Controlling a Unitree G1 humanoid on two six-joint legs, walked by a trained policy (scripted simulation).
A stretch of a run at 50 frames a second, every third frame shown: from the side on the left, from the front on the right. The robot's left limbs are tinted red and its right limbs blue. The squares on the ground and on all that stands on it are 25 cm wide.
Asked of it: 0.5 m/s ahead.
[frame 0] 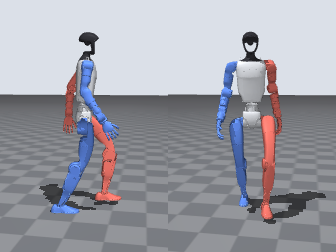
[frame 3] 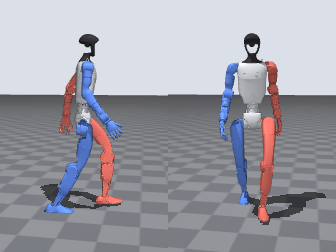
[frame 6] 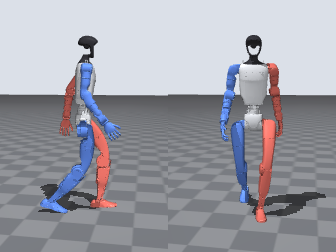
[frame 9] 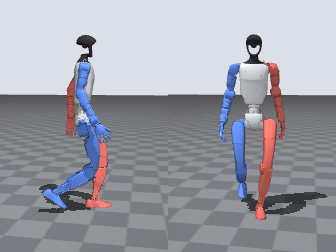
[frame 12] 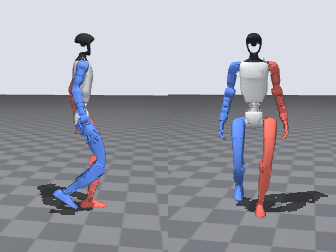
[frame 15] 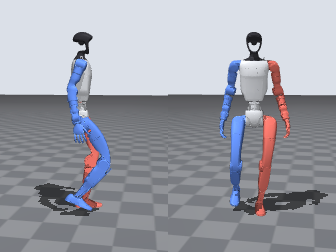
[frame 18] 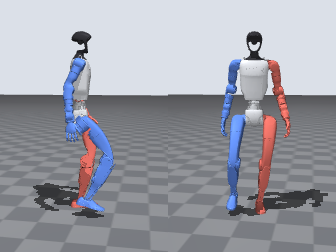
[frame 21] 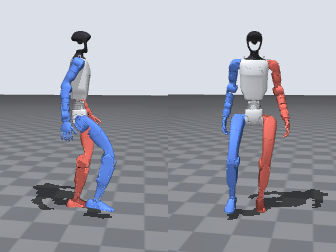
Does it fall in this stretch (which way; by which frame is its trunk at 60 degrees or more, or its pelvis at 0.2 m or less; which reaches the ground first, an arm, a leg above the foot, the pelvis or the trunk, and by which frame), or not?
no
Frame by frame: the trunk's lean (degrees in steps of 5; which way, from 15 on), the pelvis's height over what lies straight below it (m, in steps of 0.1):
0: 5, 0.8
3: 5, 0.8
6: 5, 0.7
9: 5, 0.7
12: 5, 0.8
15: 0, 0.8
18: 0, 0.8
21: 0, 0.8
